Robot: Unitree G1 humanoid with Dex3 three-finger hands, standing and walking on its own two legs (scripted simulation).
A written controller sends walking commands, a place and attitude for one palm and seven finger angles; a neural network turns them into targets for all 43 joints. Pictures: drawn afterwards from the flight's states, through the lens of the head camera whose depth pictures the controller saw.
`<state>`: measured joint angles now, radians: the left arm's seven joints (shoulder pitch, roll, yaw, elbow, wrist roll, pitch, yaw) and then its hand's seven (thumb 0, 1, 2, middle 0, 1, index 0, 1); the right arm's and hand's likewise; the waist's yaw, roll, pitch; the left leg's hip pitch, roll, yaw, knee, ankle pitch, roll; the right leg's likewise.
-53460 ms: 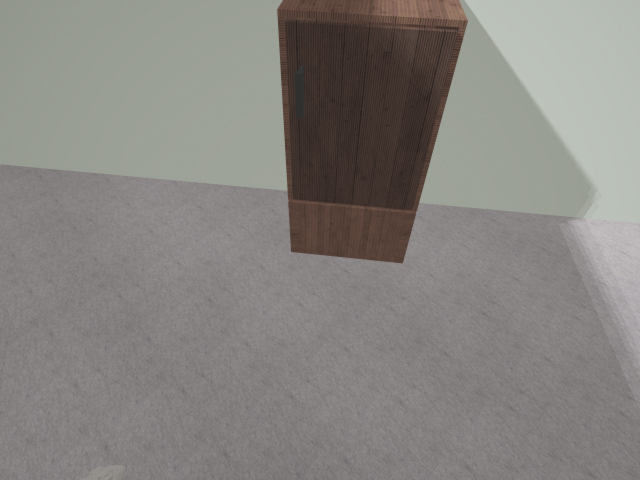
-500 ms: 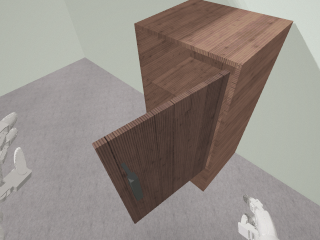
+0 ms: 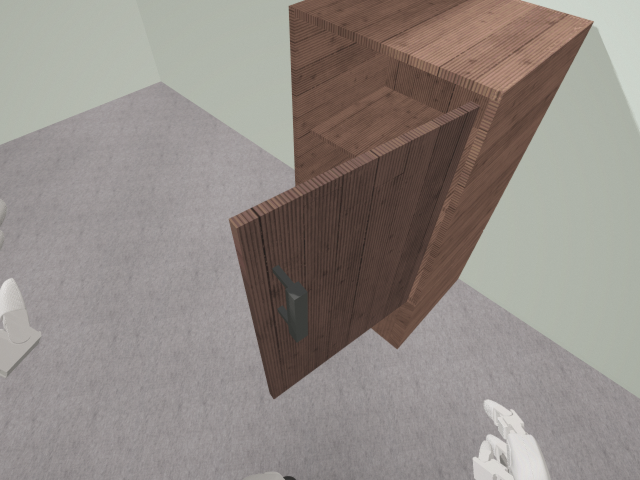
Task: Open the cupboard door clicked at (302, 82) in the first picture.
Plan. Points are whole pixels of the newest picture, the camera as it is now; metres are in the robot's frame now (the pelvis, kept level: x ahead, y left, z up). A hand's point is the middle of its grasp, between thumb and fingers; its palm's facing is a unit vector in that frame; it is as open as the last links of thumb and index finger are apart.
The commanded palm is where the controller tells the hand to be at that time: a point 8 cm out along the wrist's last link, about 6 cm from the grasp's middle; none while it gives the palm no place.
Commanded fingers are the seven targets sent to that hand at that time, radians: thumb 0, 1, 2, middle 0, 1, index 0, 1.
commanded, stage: step back with the hand held close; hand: left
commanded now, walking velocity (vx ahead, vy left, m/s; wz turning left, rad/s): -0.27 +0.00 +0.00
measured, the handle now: (289, 304) +0.35 +0.07 -0.02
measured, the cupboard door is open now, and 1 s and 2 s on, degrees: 81 81 81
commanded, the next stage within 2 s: stop stepping back and stand still in 0.52 s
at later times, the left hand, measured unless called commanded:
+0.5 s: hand out of the picture +0.14 +0.28 +0.18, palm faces +0.43 -0.81 -0.39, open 7.4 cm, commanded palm +0.07 +0.31 +0.18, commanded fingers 0.00 0.90 0.90 -0.20 -0.30 -0.20 -0.30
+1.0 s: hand out of the picture +0.06 +0.25 +0.17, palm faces +0.36 -0.83 -0.44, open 7.4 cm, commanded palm +0.03 +0.29 +0.18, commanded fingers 0.00 0.90 0.90 -0.20 -0.30 -0.20 -0.30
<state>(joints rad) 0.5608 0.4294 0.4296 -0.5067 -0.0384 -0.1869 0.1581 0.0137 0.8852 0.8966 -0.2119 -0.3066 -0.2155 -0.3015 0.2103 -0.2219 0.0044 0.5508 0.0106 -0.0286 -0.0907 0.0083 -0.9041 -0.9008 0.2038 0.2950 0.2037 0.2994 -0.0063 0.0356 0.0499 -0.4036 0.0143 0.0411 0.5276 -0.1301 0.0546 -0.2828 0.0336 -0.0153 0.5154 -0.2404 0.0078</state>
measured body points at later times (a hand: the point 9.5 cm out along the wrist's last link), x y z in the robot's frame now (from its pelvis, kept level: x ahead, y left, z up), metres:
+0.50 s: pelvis -0.07 +0.01 +0.01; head -0.04 +0.05 +0.45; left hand +0.11 +0.32 +0.20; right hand +0.11 -0.20 -0.07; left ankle +0.07 +0.09 -0.73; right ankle -0.19 -0.12 -0.67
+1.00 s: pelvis -0.14 +0.01 +0.00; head -0.16 +0.03 +0.44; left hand +0.04 +0.30 +0.19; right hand -0.06 -0.27 -0.09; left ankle -0.04 +0.09 -0.73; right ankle -0.23 -0.11 -0.73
